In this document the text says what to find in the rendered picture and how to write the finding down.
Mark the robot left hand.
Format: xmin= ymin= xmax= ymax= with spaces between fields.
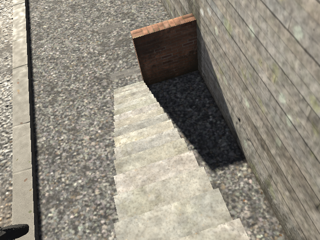
xmin=0 ymin=224 xmax=29 ymax=240

